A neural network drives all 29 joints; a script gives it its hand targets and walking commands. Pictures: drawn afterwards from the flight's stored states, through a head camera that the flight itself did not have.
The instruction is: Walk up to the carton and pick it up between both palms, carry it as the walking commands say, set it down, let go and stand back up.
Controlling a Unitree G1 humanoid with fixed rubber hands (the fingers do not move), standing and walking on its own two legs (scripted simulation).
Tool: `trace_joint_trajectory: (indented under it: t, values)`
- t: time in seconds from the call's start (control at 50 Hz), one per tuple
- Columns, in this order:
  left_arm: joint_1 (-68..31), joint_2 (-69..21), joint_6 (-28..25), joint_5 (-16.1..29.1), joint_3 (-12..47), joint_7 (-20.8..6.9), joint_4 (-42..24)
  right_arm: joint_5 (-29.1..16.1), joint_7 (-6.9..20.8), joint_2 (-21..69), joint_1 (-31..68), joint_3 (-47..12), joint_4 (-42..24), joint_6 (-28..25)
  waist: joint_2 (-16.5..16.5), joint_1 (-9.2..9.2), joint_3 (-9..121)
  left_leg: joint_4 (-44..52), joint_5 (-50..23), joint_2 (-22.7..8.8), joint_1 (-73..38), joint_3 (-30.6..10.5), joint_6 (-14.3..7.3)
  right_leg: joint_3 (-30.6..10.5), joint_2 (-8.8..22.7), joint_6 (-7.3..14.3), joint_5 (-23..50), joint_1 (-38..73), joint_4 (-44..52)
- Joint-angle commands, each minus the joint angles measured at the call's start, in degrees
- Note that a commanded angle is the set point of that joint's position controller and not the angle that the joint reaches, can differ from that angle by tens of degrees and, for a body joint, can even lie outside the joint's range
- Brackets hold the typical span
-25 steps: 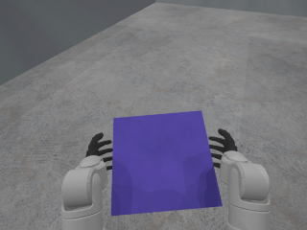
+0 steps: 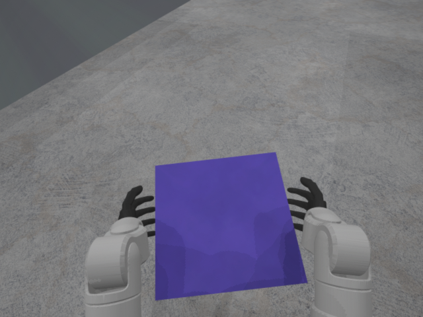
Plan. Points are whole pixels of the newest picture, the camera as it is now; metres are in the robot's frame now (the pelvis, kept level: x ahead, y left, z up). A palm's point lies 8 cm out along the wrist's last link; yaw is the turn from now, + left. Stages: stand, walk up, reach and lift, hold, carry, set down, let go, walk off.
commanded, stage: carry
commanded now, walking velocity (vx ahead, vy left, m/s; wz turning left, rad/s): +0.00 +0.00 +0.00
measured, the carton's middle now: (223, 227) +0.31 +0.00 +0.01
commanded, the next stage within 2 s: none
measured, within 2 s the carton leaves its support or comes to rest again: neither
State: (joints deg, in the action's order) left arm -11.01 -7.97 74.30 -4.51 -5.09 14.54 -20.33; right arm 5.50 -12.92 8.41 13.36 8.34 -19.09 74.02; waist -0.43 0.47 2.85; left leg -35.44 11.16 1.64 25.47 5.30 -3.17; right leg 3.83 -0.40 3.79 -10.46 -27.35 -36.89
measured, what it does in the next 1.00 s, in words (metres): stands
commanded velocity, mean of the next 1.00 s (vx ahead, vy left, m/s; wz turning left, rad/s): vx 0.00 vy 0.00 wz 0.00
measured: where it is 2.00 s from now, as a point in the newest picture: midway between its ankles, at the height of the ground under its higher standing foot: outside the picture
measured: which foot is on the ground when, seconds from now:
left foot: down 0.00-1.00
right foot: down 0.00-1.00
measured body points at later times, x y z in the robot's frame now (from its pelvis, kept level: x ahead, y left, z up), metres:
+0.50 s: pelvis +0.00 -0.02 -0.01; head +0.00 -0.02 +0.44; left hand +0.27 +0.12 +0.07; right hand +0.27 -0.19 +0.07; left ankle +0.08 +0.09 -0.72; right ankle +0.09 -0.08 -0.72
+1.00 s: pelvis +0.03 -0.02 +0.00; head +0.03 -0.03 +0.45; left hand +0.30 +0.12 +0.08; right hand +0.31 -0.19 +0.08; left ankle +0.08 +0.09 -0.72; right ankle +0.09 -0.08 -0.72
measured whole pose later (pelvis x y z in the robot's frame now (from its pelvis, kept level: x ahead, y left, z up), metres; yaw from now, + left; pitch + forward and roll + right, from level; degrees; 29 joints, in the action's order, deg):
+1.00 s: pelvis +0.03 -0.02 +0.00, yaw -1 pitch +3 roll +1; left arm -8.8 -7.7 69.2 -4.9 -3.7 13.6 -17.9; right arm 6.0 -11.7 8.0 11.1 8.0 -17.2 69.1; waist -0.4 0.3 4.2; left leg -36.9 14.3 0.8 25.5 2.3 -0.7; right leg 4.7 -2.4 5.8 -13.1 -27.3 -37.1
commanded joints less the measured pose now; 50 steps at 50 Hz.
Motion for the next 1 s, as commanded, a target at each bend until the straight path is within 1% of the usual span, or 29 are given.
trace_joint_trajectory:
  t: [0.0, 0.04, 0.12, 0.14, 0.18, 0.2, 0.24, 0.26, 0.34, 0.36, 0.42, 0.44, 0.52, 0.54, 0.58, 0.6, 0.62, 0.64, 0.68, 0.72, 0.74, 0.76, 0.8, 0.82, 0.84, 0.9, 0.92, 0.94, 0.98]
  values:
    - [-35.39, -58.68, -3.52, 24.28, 36.23, -17.93, -11.79, -23.15, 15.86, 58.92, 32.44, -38.98, -13.29, -3.19, -5.63, -0.12, 24.08, 3.29, 9.69, -5.92, -9.99, -9.39, -0.42, -14.48, 9.69, 1.63, -19.21, 2.83, 14.80]
    - [-35.87, -59.25, -3.69, 24.37, 36.61, -18.01, -11.18, -23.19, 16.01, 59.75, 31.99, -38.88, -11.55, -3.44, 0.09, -0.29, 24.08, 4.60, 9.04, -7.16, -12.63, -11.33, -1.57, -12.82, 8.26, 1.07, -16.23, 0.26, 12.46]
    - [-34.13, -59.05, -3.82, 23.41, 36.97, -17.81, -12.36, -23.41, 16.55, 60.02, 29.87, -39.37, -10.78, -3.35, 1.00, -0.61, 24.00, 8.72, 14.48, -9.71, -9.35, -14.55, -2.33, -10.92, 6.29, 0.72, -17.61, 0.62, 8.63]
    - [-35.33, -58.72, -4.12, 23.67, 36.86, -17.78, -12.84, -23.21, 16.53, 60.72, 29.15, -39.29, -9.13, -3.33, -0.78, -0.35, 24.11, 6.83, 14.06, -8.63, -8.64, -13.05, -1.90, -12.65, 7.14, 1.44, -18.32, 0.80, 10.56]
    - [-32.16, -59.28, -4.51, 23.39, 36.88, -18.08, -12.35, -23.98, 16.72, 59.83, 31.52, -40.39, -13.37, -4.08, -4.50, -0.06, 24.58, 2.51, 10.32, -6.03, -7.75, -9.70, -0.80, -15.08, 8.95, 1.81, -18.12, 2.69, 13.74]
    - [-33.50, -59.87, -4.71, 24.12, 37.26, -17.93, -13.39, -23.66, 16.59, 60.22, 30.80, -39.89, -12.66, -3.99, -3.38, -0.08, 25.33, 0.67, 10.02, -4.54, -9.04, -8.59, -0.87, -16.37, 9.80, 2.46, -19.00, 1.87, 14.88]
    - [-33.38, -58.62, -4.85, 23.47, 36.57, -17.91, -12.89, -23.59, 16.78, 60.14, 29.51, -40.22, -11.19, -3.78, -5.43, -0.26, 25.19, 0.82, 10.43, -4.30, -9.97, -8.81, -1.06, -16.03, 10.12, 2.00, -21.66, 0.68, 15.10]
    - [-31.63, -59.04, -4.65, 23.03, 37.03, -18.05, -11.73, -23.57, 17.01, 59.65, 29.10, -40.41, -11.46, -3.91, -3.00, -0.39, 24.30, -0.56, 10.14, -4.27, -10.19, -8.85, -1.41, -15.96, 10.19, 2.12, -21.35, -0.71, 14.85]
    - [-34.00, -59.42, -5.22, 23.28, 37.72, -18.09, -13.53, -23.80, 17.60, 60.32, 28.99, -40.40, -11.09, -4.27, -3.02, -1.08, 23.62, 2.63, 14.06, -5.28, -10.40, -11.76, -2.22, -14.34, 8.65, 0.79, -25.54, -3.75, 13.54]
    - [-34.06, -60.21, -5.16, 23.49, 37.81, -18.07, -13.13, -23.99, 17.59, 60.46, 30.29, -39.99, -11.89, -4.54, -0.42, -1.10, 23.02, 3.86, 15.72, -5.78, -10.40, -12.56, -2.31, -13.63, 7.46, 0.46, -24.67, -4.37, 12.97]
    - [-34.90, -59.50, -5.83, 23.46, 38.41, -17.94, -15.42, -23.93, 17.49, 60.82, 29.45, -40.47, -11.12, -4.91, -0.16, -0.74, 24.02, 5.92, 13.06, -8.16, -7.21, -14.64, -1.92, -13.85, 6.98, 1.47, -19.63, 0.07, 10.02]
    - [-33.51, -60.50, -5.52, 23.56, 38.63, -17.93, -13.57, -24.65, 17.52, 60.63, 30.78, -40.52, -12.74, -5.24, 3.08, -0.60, 25.56, 7.11, 13.68, -8.55, -8.63, -14.97, -2.29, -12.38, 6.60, 1.18, -18.07, 0.37, 8.78]
    - [-30.34, -59.75, -5.98, 22.74, 37.19, -18.06, -11.36, -23.81, 17.26, 60.21, 28.95, -41.27, -11.55, -5.06, -5.38, -0.03, 25.37, -1.09, 7.31, -4.20, -5.32, -8.53, -0.22, -17.92, 10.52, 3.30, -17.03, 5.29, 14.95]
    - [-30.40, -59.54, -6.01, 22.67, 37.20, -18.26, -11.45, -23.78, 17.38, 59.96, 29.16, -41.92, -11.79, -4.91, -8.48, 0.12, 24.96, -4.71, 7.09, -2.52, -6.13, -6.76, -0.06, -19.84, 11.98, 3.70, -20.37, 3.81, 17.38]
    - [-33.54, -60.67, -6.21, 23.62, 39.02, -18.30, -13.17, -23.54, 17.65, 59.74, 29.22, -40.17, -11.95, -5.48, -3.65, -0.28, 24.90, -3.02, 9.06, -0.98, -9.94, -5.68, -0.68, -18.80, 11.85, 3.37, -20.29, 0.31, 17.23]
    - [-32.72, -60.35, -6.11, 23.32, 38.50, -18.24, -12.94, -23.87, 17.69, 60.44, 29.39, -40.48, -11.32, -5.44, -2.98, -0.59, 25.26, -2.67, 8.41, -1.92, -12.04, -7.08, -1.20, -17.44, 10.95, 2.76, -19.19, -1.21, 15.72]
    - [-31.17, -60.23, -6.04, 23.08, 38.59, -18.31, -11.91, -23.41, 17.70, 59.60, 27.77, -40.35, -12.00, -5.54, -4.21, -0.94, 25.87, -0.34, 9.05, -3.24, -13.95, -9.05, -1.91, -14.87, 9.88, 1.59, -20.07, -2.55, 13.62]
    - [-32.87, -60.32, -5.91, 23.20, 38.73, -18.05, -12.17, -23.14, 17.65, 60.65, 27.60, -39.61, -8.89, -5.27, 1.71, -0.79, 24.68, 3.99, 9.29, -5.19, -13.01, -11.87, -2.33, -14.00, 7.76, 0.92, -18.35, -1.64, 11.82]
    - [-32.23, -60.44, -6.57, 23.10, 39.24, -18.03, -13.83, -24.39, 18.06, 59.66, 29.72, -40.56, -12.65, -6.25, 5.24, -0.46, 27.85, 6.27, 0.82, -10.85, -13.53, -16.80, -3.03, -10.12, 4.51, 0.24, -11.14, 1.37, 5.85]
    - [-32.23, -59.62, -6.48, 23.30, 38.68, -18.18, -13.27, -23.39, 17.71, 59.76, 27.40, -40.02, -10.35, -5.80, 2.47, -0.04, 26.60, 5.32, -3.52, -10.53, -10.39, -15.06, -2.31, -9.92, 4.49, 0.35, -6.08, 4.77, 6.45]
    - [-30.84, -58.51, -6.55, 22.48, 37.26, -18.44, -9.36, -22.47, 17.42, 59.08, 27.34, -39.12, -7.78, -5.92, -0.76, 0.07, 28.17, 2.39, -6.56, -9.80, -10.40, -13.56, -2.08, -11.49, 5.61, 1.01, -2.67, 7.89, 7.56]
    - [-32.47, -59.26, -7.17, 23.34, 38.43, -18.69, -11.88, -22.62, 17.43, 59.81, 27.69, -39.64, -9.48, -6.52, -2.07, 0.28, 29.14, 0.45, -4.78, -7.47, -8.53, -11.27, -1.07, -14.45, 8.14, 2.16, -1.85, 10.68, 9.56]
    - [-31.92, -59.60, -7.87, 22.71, 37.89, -18.54, -11.07, -23.28, 17.64, 59.18, 29.75, -40.17, -11.72, -7.21, -2.63, 0.21, 28.82, -0.21, -4.36, -6.25, -8.36, -10.18, -0.21, -15.99, 10.04, 2.95, 1.51, 10.89, 10.28]
    - [-32.02, -56.71, -8.41, 20.69, 34.62, -18.72, -4.79, -20.54, 17.66, 56.94, 28.14, -36.73, -3.46, -7.44, -1.96, 0.05, 27.49, 0.15, -3.74, -6.17, -8.70, -10.03, -0.19, -15.62, 9.94, 2.76, 1.67, 10.05, 10.34]
    - [-29.29, -59.45, -8.09, 22.46, 37.65, -18.67, -9.98, -23.41, 17.73, 59.56, 28.09, -41.24, -11.25, -7.25, -3.49, 0.19, 27.20, 0.02, -1.58, -5.42, -8.34, -9.60, 0.13, -15.96, 10.10, 2.61, 0.40, 10.07, 11.43]
    - [-34.17, -58.73, -8.66, 23.02, 38.08, -18.61, -11.68, -22.66, 17.72, 59.29, 29.09, -39.73, -9.52, -7.63, -0.36, 0.02, 27.91, 1.19, -4.04, -6.45, -10.36, -10.80, -0.29, -14.45, 9.25, 2.52, -0.34, 9.09, 10.11]
    - [-29.97, -58.95, -8.02, 21.86, 37.18, -18.69, -8.22, -22.46, 17.62, 58.51, 28.12, -39.80, -9.50, -7.41, -1.74, 0.09, 26.92, 1.48, -3.63, -6.53, -9.50, -10.77, -0.68, -14.59, 9.14, 2.43, -1.55, 9.30, 10.53]
    - [-31.37, -59.05, -8.07, 22.85, 38.12, -18.65, -10.31, -22.32, 17.53, 59.51, 27.08, -40.26, -8.97, -6.96, -2.70, 0.02, 26.67, 1.16, -2.85, -6.20, -10.14, -10.38, -0.43, -14.62, 9.25, 2.19, -1.46, 8.81, 11.15]
    - [-31.34, -59.27, -7.83, 22.80, 38.68, -18.72, -9.60, -22.07, 17.58, 59.70, 26.48, -40.03, -7.85, -6.82, -1.69, 0.01, 26.62, 1.59, -5.32, -6.86, -12.25, -10.61, -0.29, -12.94, 8.26, 1.71, -0.30, 8.11, 10.55]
